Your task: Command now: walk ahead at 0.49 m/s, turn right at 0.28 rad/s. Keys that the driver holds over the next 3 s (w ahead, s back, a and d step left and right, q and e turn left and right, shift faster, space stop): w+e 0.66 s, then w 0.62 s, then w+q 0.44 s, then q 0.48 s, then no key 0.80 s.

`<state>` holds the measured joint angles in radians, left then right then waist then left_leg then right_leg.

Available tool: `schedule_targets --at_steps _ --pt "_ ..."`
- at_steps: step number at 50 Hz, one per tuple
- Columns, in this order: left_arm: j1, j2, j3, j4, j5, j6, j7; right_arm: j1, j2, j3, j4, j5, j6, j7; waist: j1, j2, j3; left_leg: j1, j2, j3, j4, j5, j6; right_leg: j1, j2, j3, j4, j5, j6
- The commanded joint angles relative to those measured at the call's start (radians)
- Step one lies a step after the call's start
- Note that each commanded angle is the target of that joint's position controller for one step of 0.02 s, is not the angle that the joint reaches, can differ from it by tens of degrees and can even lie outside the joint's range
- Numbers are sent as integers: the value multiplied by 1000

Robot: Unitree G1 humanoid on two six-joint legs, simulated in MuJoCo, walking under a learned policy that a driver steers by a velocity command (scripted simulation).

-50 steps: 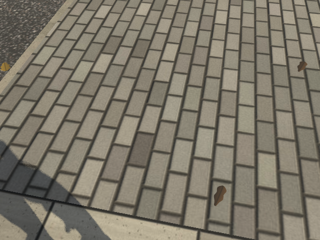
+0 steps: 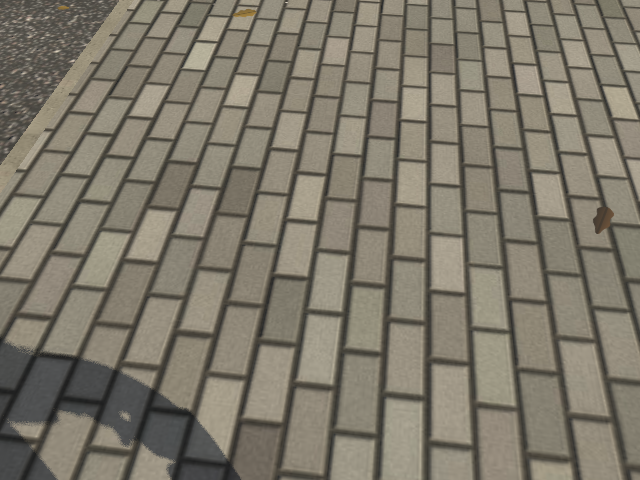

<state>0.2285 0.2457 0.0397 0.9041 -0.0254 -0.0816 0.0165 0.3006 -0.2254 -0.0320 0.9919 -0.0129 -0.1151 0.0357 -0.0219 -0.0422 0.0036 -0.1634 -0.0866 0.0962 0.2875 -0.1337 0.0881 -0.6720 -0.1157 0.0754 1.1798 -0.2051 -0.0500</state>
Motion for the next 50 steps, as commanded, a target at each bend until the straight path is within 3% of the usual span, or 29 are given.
schedule_targets --at_steps 1,6,11,13,14,15,16,17,18,19,20,21,22,23,25,28,32,36,39,40,41,42,43,44,45,46,47,48,50 --pt "63 44 16 -34 8 10 5 -44 -121 -20 -44 -5 -22 -19 45 85 50 -99 295 -153 -202 113 149 -34 -34 47 -82 150 15" --pt "-104 24 10 -93 9 -4 -21 13 -151 -21 -31 6 -12 -42 -15 70 55 43 302 -57 -194 155 103 -60 -2 -9 -385 337 12" --pt "-240 13 -1 -177 4 -3 -58 88 -174 -28 -4 17 21 -48 -63 67 99 247 363 -15 -119 195 83 -131 11 -69 -515 215 -10" --pt "-239 25 4 -207 3 -3 -72 69 -191 -34 -13 22 37 -50 -43 86 89 286 377 13 -41 357 63 -86 37 -114 -540 99 -37" --pt "-208 42 12 -213 3 -2 -77 47 -206 -38 -25 21 44 -53 -16 110 57 281 375 36 30 543 49 -3 71 -152 -546 49 -56" --pt "-127 70 28 -203 2 0 -80 28 -218 -41 -37 19 52 -57 32 131 -1 264 365 63 155 732 33 128 117 -189 -550 21 -77" --pt "31 118 58 -165 -2 0 -77 10 -214 -39 -50 18 60 -60 116 117 -87 204 324 99 365 815 4 345 172 -205 -608 67 -110" --pt "215 223 101 -128 0 7 -59 12 -196 -29 -81 9 53 -63 188 21 -192 -43 274 110 684 578 -42 671 67 5 -646 78 -176" --pt "229 332 118 -132 -1 6 -52 117 -34 22 -128 -15 15 -38 80 -243 -308 -510 57 27 1050 -340 -101 1038 -197 584 -739 -54 -367" --pt "272 243 94 -144 10 0 -48 21 -134 1 -142 22 -35 -23 145 -148 -401 -628 54 -188 1159 -413 -72 1104 -235 762 -873 -72 -375" --pt "229 189 80 -145 20 -6 -43 -81 -176 -13 -182 55 -58 -17 149 -116 -262 -710 106 -198 1148 -327 -43 1026 -196 601 -868 28 -315" --pt "143 158 70 -167 14 -7 -42 -111 -167 -9 -194 45 -65 -23 105 -2 -185 -672 153 -191 1066 -238 -35 868 -154 462 -869 129 -280" --pt "63 127 59 -194 16 -4 -45 -115 -167 -17 -188 25 -59 -30 59 57 -130 -597 184 -183 982 -194 -42 714 -117 366 -888 234 -256" --pt "22 107 51 -212 25 -5 -44 -90 -171 -25 -192 20 -43 -31 19 41 -113 -519 207 -192 933 -174 -50 618 -90 317 -913 288 -248" --pt "10 118 52 -220 18 -7 -40 -71 -148 -28 -205 8 -13 -32 -11 37 -77 -472 207 -174 844 -157 -82 515 -59 263 -949 345 -254" --pt "57 163 66 -215 9 -7 -19 -166 -122 -24 -250 -7 3 -40 5 23 -28 -486 180 -145 646 -22 -130 441 -18 189 -971 381 -245" --pt "118 171 69 -205 4 4 -6 -315 -95 -14 -297 4 -3 -35 65 -34 -11 -406 114 -132 335 212 -130 417 36 159 -942 246 -180" --pt "169 155 64 -180 0 7 -3 -371 -126 -21 -328 15 -17 -20 93 -55 -9 -379 107 -154 228 236 -103 517 -19 233 -886 169 -161" --pt "161 157 65 -173 9 16 3 -339 -154 -33 -330 11 -32 -10 69 -81 -9 -341 104 -143 192 118 -58 609 -60 285 -813 243 -146" --pt "146 155 63 -176 11 21 2 -279 -166 -42 -314 9 -36 -12 35 -86 -30 -259 86 -117 159 97 -35 618 -40 275 -756 347 -132" --pt "132 132 53 -185 16 22 -1 -173 -194 -57 -288 1 -40 -17 -13 -74 -104 -95 103 -124 156 114 -1 596 14 240 -626 449 -107" --pt "122 100 36 -207 30 22 -3 -6 -245 -70 -271 -7 -40 -22 -83 11 -242 167 250 -280 185 135 66 460 77 171 -359 305 -70" --pt "286 38 19 -201 0 8 -7 121 -318 -97 -222 -8 -25 -16 -39 344 -360 522 450 -722 115 -59 241 72 227 77 -10 -177 10" --pt "283 102 23 -182 -11 -1 -6 125 -230 -77 -218 25 -22 -9 -56 300 -310 516 482 -887 21 -288 233 -81 192 139 125 -356 8" --pt "159 160 37 -200 -15 -3 -8 61 -174 -61 -233 30 -18 -12 -70 180 -158 384 447 -751 2 -315 186 -133 148 136 158 -273 4" --pt "77 154 34 -222 0 -4 -7 -8 -159 -51 -250 19 -9 -13 -47 83 -85 246 405 -622 -13 -223 156 -103 98 82 125 -192 4" --pt "33 140 35 -238 18 -8 -8 -43 -144 -45 -250 12 -5 -11 -24 64 -26 137 369 -549 -41 -114 154 -83 64 56 58 -141 7" --pt "39 130 38 -240 24 -6 -10 -58 -128 -37 -250 3 -7 -10 3 89 -23 78 333 -486 -60 -34 141 -29 32 47 7 -107 6" --pt "69 93 32 -232 18 0 -12 -47 -126 -36 -237 8 -10 -7 20 131 -32 32 295 -401 -92 73 146 19 21 14 -59 -88 16"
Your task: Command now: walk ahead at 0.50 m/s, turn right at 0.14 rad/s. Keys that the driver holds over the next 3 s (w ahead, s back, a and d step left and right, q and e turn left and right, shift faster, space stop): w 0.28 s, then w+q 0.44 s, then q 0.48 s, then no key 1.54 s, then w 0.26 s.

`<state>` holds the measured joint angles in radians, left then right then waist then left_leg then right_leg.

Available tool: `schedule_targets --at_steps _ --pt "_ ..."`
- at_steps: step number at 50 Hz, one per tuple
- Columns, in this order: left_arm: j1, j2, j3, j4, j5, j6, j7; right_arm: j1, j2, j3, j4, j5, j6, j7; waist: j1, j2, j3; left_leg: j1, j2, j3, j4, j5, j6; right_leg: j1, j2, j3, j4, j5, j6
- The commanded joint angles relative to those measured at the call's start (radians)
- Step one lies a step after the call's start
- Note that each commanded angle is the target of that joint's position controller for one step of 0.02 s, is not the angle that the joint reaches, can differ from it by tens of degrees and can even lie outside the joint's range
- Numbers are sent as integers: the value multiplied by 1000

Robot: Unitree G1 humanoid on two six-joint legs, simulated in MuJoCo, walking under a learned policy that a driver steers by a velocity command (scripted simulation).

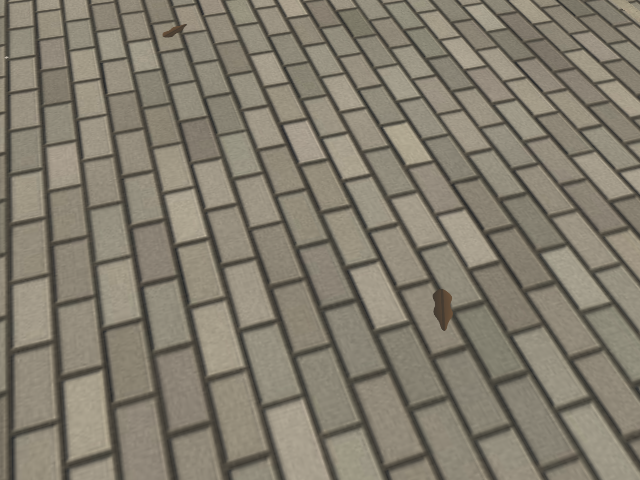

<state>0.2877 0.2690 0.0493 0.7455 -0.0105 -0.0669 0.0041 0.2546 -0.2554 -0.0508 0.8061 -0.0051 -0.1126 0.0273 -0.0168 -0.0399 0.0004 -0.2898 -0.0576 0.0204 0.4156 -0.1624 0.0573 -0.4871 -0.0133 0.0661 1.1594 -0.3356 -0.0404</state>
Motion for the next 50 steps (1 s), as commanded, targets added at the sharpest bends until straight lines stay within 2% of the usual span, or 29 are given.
schedule_targets --at_steps 1,4,8,13,15,16,17,18,19,20,21,22,23,25,26,30,33,36,39,41,42,43,44,45,46,47,48,49,50 --pt "1 58 19 -79 4 -12 1 15 -111 -21 -42 5 -15 0 14 131 -26 152 266 -296 -232 153 185 -173 -88 11 -77 55 14" --pt "-94 37 8 -113 10 -14 3 51 -150 -31 -21 12 -7 -11 -7 108 -11 162 267 -228 -261 240 187 -209 -100 -10 -244 172 34" --pt "-213 20 0 -138 1 -22 -9 106 -160 -28 6 24 9 -17 -51 115 11 171 231 -140 -257 234 145 -153 -72 -42 -471 360 37" --pt "-338 33 3 -186 -12 -33 -35 171 -176 -28 41 29 30 -18 -83 124 52 263 287 -163 -208 212 133 -134 -39 -59 -602 329 14" --pt "-327 53 10 -194 -10 -40 -43 169 -190 -32 49 31 41 -23 -57 134 49 295 308 -183 -158 277 116 -76 -25 -60 -649 262 -12" --pt "-269 72 21 -182 -7 -44 -42 151 -200 -34 48 33 46 -26 -13 137 21 288 297 -178 -95 386 104 23 -2 -75 -684 251 -27" --pt "-142 110 42 -144 -1 -46 -35 137 -194 -30 44 33 48 -27 53 121 -55 251 251 -146 40 502 82 214 17 -88 -715 269 -52" --pt "43 173 65 -109 15 -46 -23 113 -157 -15 18 19 44 -27 134 77 -195 87 198 -107 283 392 46 513 -101 19 -669 311 -107" --pt "157 270 89 -94 31 -35 -15 207 -50 19 -7 14 24 -25 130 -155 -348 -321 51 -20 675 -46 -30 907 -369 406 -688 220 -239" --pt "188 203 72 -84 24 -29 -15 215 -89 11 7 31 9 -22 141 -206 -406 -441 38 -147 833 -409 -29 893 -429 627 -805 103 -269" --pt "131 150 53 -79 14 -29 -14 138 -164 -15 -10 54 8 -21 132 -129 -240 -507 88 -160 892 -345 -24 761 -391 488 -830 60 -223" --pt "56 117 40 -84 10 -29 -16 80 -160 -16 -24 52 14 -23 101 -82 -146 -493 132 -131 865 -260 -24 616 -346 355 -863 85 -191" --pt "-9 87 30 -81 11 -33 -22 53 -146 -19 -28 38 23 -26 69 -50 -75 -458 159 -122 816 -197 -30 490 -303 264 -910 122 -175" --pt "-79 62 27 -69 19 -50 -28 93 -109 -24 -13 35 55 -28 9 -81 -22 -351 190 -126 767 -117 -40 335 -251 129 -987 199 -154" --pt "-88 65 31 -59 22 -58 -28 103 -89 -23 -10 36 66 -27 -3 -70 -13 -338 189 -125 765 -89 -46 306 -245 80 -1008 257 -158" --pt "-60 92 45 -10 30 -66 -13 32 -77 -30 -43 29 78 -29 -2 -22 22 -426 184 -157 652 72 -62 336 -242 -60 -1029 408 -158" --pt "-46 115 50 11 26 -57 0 -50 -61 -24 -68 26 71 -10 23 -13 41 -418 176 -119 473 210 -56 370 -226 -149 -1033 417 -134" --pt "4 144 59 37 17 -44 8 -167 -44 -13 -115 23 68 9 71 6 80 -429 172 -61 347 238 -40 432 -253 -192 -1032 410 -128" --pt "7 165 65 52 4 -15 18 -228 -46 -13 -166 14 67 28 79 -4 97 -407 143 7 252 166 -21 498 -263 -245 -931 648 -103" --pt "-8 193 72 48 -9 2 28 -193 -73 -28 -185 11 69 38 48 -45 42 -315 91 55 232 76 6 533 -264 -262 -814 893 -76" --pt "-25 206 76 42 -17 10 34 -130 -97 -40 -177 12 70 39 12 -63 -2 -234 53 80 219 35 24 539 -256 -267 -717 1008 -60" --pt "-46 209 76 35 -23 17 37 -12 -137 -63 -151 14 69 36 -53 -51 -64 -89 13 89 152 71 51 515 -229 -280 -557 1024 -35" --pt "-38 188 68 31 -23 14 35 103 -199 -91 -126 10 71 17 -114 5 -131 121 5 47 57 258 88 407 -170 -295 -329 854 20" --pt "39 62 30 0 42 3 24 121 -308 -108 -126 4 79 -10 -36 268 -223 438 247 -256 166 781 181 71 -66 -276 17 -50 80" --pt "121 68 12 -22 32 -18 8 83 -337 -101 -187 -13 70 -4 -1 311 -450 646 471 -729 81 780 423 -160 85 -69 316 -420 117" --pt "14 156 34 -19 1 -25 1 78 -266 -88 -205 -8 73 5 -78 120 -461 590 417 -628 26 694 371 -185 24 51 330 -328 95" --pt "-62 149 30 -53 -12 -22 6 19 -220 -75 -206 7 71 4 -56 90 -329 472 366 -506 10 583 318 -226 -7 31 263 -232 79" --pt "-75 136 30 -39 4 -11 20 -32 -185 -65 -206 23 74 0 -19 19 -213 320 313 -425 -15 511 268 -218 -45 20 183 -169 86" --pt "-74 149 36 -42 16 5 32 -70 -165 -59 -214 22 79 -8 10 44 -167 198 287 -392 -42 473 252 -169 -63 24 123 -129 89"
Over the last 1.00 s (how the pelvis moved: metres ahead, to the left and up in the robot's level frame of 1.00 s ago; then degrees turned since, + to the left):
0.57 -0.14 0.00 -26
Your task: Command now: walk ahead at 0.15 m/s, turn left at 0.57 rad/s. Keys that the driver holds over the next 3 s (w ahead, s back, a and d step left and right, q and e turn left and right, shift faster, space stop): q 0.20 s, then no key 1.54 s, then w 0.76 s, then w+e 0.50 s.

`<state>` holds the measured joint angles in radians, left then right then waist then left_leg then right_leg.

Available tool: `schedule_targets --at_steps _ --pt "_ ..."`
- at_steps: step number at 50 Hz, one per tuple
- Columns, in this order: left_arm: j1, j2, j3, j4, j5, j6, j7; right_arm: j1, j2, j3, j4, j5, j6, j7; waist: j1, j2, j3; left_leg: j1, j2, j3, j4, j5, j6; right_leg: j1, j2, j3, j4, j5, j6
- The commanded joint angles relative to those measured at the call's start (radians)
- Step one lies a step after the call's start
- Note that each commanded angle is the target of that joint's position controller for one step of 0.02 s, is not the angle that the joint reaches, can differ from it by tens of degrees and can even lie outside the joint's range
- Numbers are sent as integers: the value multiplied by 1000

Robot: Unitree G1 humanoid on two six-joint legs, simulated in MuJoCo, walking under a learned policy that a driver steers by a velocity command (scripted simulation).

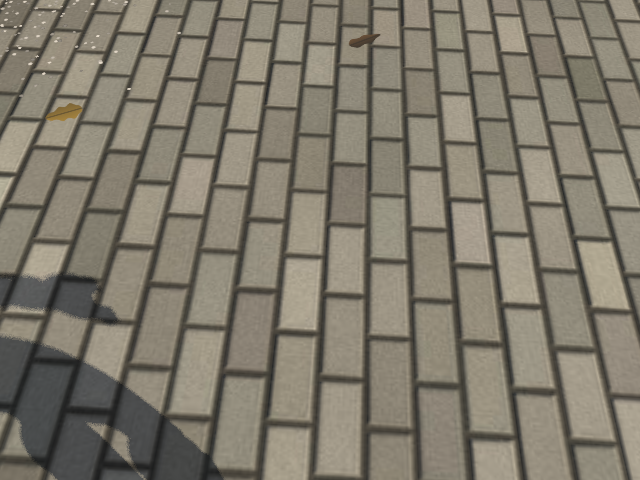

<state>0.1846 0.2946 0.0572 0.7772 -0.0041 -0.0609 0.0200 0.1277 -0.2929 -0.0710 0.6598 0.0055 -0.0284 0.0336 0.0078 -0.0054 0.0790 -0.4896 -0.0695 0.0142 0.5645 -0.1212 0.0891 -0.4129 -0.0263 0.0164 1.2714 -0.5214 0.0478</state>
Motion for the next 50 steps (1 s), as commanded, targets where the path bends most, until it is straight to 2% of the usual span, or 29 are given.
schedule_targets --at_steps 1,3,5,7,9,12,16,18,19,20,21,22,23,25,27,28,29,30,32,33,34,35,36,37,40,50 --pt "42 128 33 -76 11 15 17 39 -129 -38 -77 -3 1 -17 12 37 -226 303 276 -366 -218 410 209 -177 -51 74 -21 79 -1" --pt "66 99 28 -73 17 31 22 23 -144 -44 -83 -15 1 -22 33 59 -225 219 247 -325 -228 464 205 -125 -31 56 -103 103 11" --pt "49 83 22 -77 22 37 29 35 -161 -50 -80 -11 6 -34 28 65 -242 212 232 -313 -217 476 198 -128 -13 56 -189 137 27" --pt "20 82 20 -84 20 44 32 35 -168 -52 -85 -2 20 -49 17 80 -256 216 221 -333 -216 338 180 -137 -4 70 -254 189 39" --pt "-21 81 19 -96 15 51 30 24 -165 -51 -95 3 36 -60 4 100 -241 199 199 -362 -228 123 153 -135 6 80 -327 236 42" --pt "-52 78 18 -106 9 48 23 19 -153 -45 -101 -4 49 -67 -14 139 -212 189 191 -394 -231 -54 133 -107 11 81 -433 257 38" --pt "-52 77 17 -116 6 29 6 42 -128 -31 -94 -11 57 -57 -32 166 -215 229 211 -437 -160 72 130 -4 19 54 -582 210 11" --pt "-6 63 17 -106 10 17 -7 35 -105 -17 -91 -1 62 -57 8 152 -204 210 175 -425 -106 103 85 135 20 31 -822 360 -28" --pt "4 105 25 -112 28 14 -9 74 -77 -8 -86 -6 59 -58 -5 91 -202 160 128 -389 -45 -6 30 221 -76 111 -880 456 -65" --pt "-23 181 37 -131 44 20 -4 149 -43 1 -83 -22 52 -55 -75 -144 -203 63 -9 -245 125 -319 -36 288 -260 291 -899 694 -159" --pt "-18 149 32 -114 60 22 -6 87 -97 -15 -108 -15 41 -55 -44 -280 -162 -4 -35 -154 220 -456 -81 205 -357 435 -948 712 -299" --pt "-24 121 27 -124 51 18 -6 46 -156 -34 -104 -13 38 -58 -11 -213 -154 -8 -2 -169 357 -468 -111 200 -345 433 -952 684 -327" --pt "-34 120 29 -121 34 18 -3 40 -159 -42 -91 -4 44 -59 -10 -163 -151 -34 -3 -164 438 -441 -130 222 -305 376 -933 686 -303" --pt "-62 109 24 -121 11 21 0 70 -107 -33 -63 -8 67 -61 -23 -123 -144 -31 21 -161 487 -395 -163 234 -253 284 -906 727 -263" --pt "-83 83 16 -116 12 34 -3 72 -34 -9 -55 -4 71 -56 -32 -138 -148 54 39 -92 339 -362 -176 216 -175 177 -890 760 -226" --pt "-73 77 16 -110 12 42 -4 49 -9 1 -58 -3 68 -53 -15 -165 -158 95 47 -65 248 -350 -178 229 -155 153 -878 767 -220" --pt "-47 79 17 -102 12 48 -5 28 -3 4 -61 1 66 -50 6 -188 -168 126 50 -51 167 -332 -178 252 -156 155 -870 770 -227" --pt "-28 87 19 -94 10 52 -5 27 -14 0 -58 6 65 -49 13 -202 -176 159 49 -40 88 -291 -175 268 -160 164 -860 759 -234" --pt "-20 83 14 -85 -3 55 -8 63 -24 -4 -32 5 63 -45 -11 -187 -169 272 41 -18 -170 -79 -147 249 -145 162 -841 679 -208" --pt "12 75 10 -76 -3 47 -10 60 -46 -6 -33 -7 63 -46 -1 -162 -170 344 64 -57 -208 3 -124 210 -138 169 -847 601 -168" --pt "23 62 3 -76 14 35 -16 66 -96 -13 -44 -18 63 -52 13 -78 -191 425 144 -136 -170 166 -93 147 -110 140 -816 498 -115" --pt "63 37 -3 -74 27 21 -23 52 -132 -23 -27 -22 65 -53 65 81 -187 379 170 -157 -109 126 -42 138 -29 51 -819 359 -63" --pt "10 47 -5 -68 35 18 -24 43 -71 -12 -28 -23 60 -45 26 96 -170 291 157 -159 -131 -15 -22 193 -14 23 -804 320 -25" --pt "-30 59 -1 -69 31 19 -23 38 -40 -2 -23 -29 54 -41 13 77 -133 256 145 -157 -146 -78 -31 195 -11 19 -795 330 -14" --pt "-31 51 0 -58 22 34 -10 50 -50 0 -6 -26 32 -45 13 85 -84 212 132 -147 -151 -73 -55 194 -15 23 -783 375 -25" --pt "4 41 7 29 15 43 8 87 -25 12 45 -19 16 -54 9 31 -65 208 115 -138 -149 -87 -56 214 -15 23 -792 388 -7"
Over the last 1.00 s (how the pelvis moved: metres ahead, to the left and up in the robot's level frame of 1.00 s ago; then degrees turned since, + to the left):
0.47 0.02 -0.02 20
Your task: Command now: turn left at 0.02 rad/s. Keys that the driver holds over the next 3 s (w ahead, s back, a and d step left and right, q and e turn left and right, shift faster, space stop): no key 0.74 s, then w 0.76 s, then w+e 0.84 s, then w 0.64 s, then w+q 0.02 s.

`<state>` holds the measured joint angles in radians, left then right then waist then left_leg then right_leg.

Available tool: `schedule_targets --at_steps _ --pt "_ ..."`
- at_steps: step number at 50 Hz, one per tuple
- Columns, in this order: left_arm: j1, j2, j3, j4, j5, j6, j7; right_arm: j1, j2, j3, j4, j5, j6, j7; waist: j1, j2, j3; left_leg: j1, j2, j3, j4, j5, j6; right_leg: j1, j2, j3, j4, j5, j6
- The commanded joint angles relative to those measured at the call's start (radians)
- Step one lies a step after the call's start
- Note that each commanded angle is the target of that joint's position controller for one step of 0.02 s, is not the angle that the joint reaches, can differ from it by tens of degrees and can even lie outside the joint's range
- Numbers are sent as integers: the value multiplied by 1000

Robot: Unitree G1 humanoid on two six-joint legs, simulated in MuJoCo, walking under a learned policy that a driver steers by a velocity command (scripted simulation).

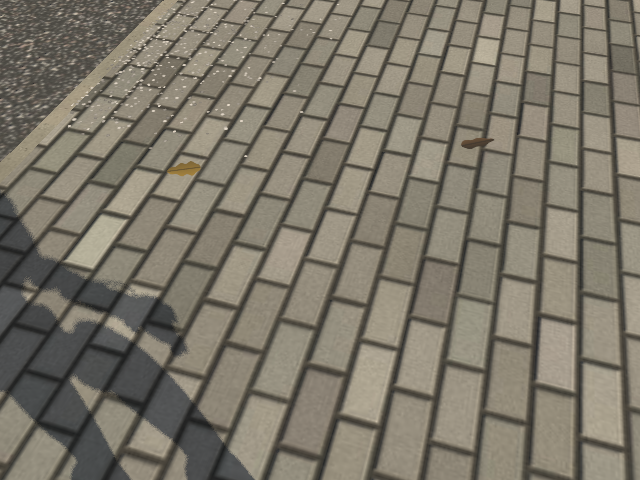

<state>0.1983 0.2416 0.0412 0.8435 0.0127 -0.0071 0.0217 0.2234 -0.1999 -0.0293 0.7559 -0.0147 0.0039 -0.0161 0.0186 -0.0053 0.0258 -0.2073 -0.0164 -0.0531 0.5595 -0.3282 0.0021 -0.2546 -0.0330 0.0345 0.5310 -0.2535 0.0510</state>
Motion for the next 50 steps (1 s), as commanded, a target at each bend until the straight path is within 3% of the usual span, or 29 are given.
schedule_targets --at_steps 1,21,37,39,41,43,44,46,47,48,49,50 --pt "-7 94 23 -28 -2 -11 7 -6 -116 -29 -45 2 -17 -4 -2 27 -14 -71 60 -68 -144 125 31 57 -8 5 -52 124 -10" --pt "42 82 26 152 -12 3 30 50 -99 -24 129 11 -19 -16 -4 12 7 -40 29 -21 -155 180 20 73 -4 -4 -79 151 -16" --pt "73 56 13 230 -14 9 33 93 -87 -9 239 15 -16 -21 -8 7 28 -42 20 -2 -169 163 14 68 7 -15 -94 134 -22" --pt "95 42 10 247 -20 12 35 119 -97 -13 258 21 -10 -26 -13 31 21 -47 8 -4 -191 -131 35 49 52 -63 -53 -106 -32" --pt "70 46 11 230 -24 3 34 131 -145 -27 250 32 -11 -30 -31 86 97 -103 73 -106 -255 -455 96 -70 77 -89 35 -318 -54" --pt "39 3 0 203 -28 -31 19 172 -198 -45 253 44 -30 -26 -50 200 135 -84 231 -330 -365 -563 185 -167 66 -103 211 -213 -65" --pt "31 6 0 195 -32 -48 9 165 -203 -50 251 47 -39 -24 -48 209 158 -112 287 -407 -397 -542 222 -179 32 -69 267 -186 -83" --pt "74 -1 0 197 -46 -75 -9 86 -181 -43 226 49 -50 -17 6 194 176 -146 282 -366 -368 -437 207 -118 6 -60 160 -215 -125" --pt "158 -2 4 228 -47 -83 -13 26 -168 -39 209 57 -48 -14 56 164 160 -209 222 -270 -313 -366 165 43 22 -81 1 -154 -138" --pt "242 17 15 267 -37 -86 -14 0 -153 -36 196 56 -50 -12 82 102 133 -262 145 -170 -199 -248 126 181 45 -72 -68 -68 -125" --pt "370 76 34 297 -28 -87 -13 -14 -96 -20 184 44 -59 -7 116 -85 65 -352 48 -24 107 -105 69 327 -99 157 -177 -124 -154" --pt "489 222 63 306 -30 -95 -27 -14 -57 -13 141 45 -77 -12 130 -342 9 -530 -55 66 382 -193 31 428 -324 602 -360 -265 -299"
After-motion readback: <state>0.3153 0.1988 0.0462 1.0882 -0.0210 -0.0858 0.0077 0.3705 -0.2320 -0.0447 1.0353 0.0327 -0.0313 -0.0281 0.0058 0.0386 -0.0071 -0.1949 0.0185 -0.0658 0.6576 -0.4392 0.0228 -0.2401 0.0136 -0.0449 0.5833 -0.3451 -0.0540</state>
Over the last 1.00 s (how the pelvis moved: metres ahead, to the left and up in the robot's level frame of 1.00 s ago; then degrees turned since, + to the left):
0.07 -0.02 0.01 13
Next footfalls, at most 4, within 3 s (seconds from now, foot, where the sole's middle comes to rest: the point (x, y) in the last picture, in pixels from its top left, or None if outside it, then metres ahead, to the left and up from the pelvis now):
1.44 left None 0.43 0.10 -0.77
2.00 right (402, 391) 0.73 -0.15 -0.77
2.48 left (362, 274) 1.07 -0.07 -0.77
3.00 right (489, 242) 1.19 -0.43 -0.77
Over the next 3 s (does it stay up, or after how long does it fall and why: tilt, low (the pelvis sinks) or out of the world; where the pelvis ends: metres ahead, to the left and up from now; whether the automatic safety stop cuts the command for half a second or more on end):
stays up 1.11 -0.25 -0.01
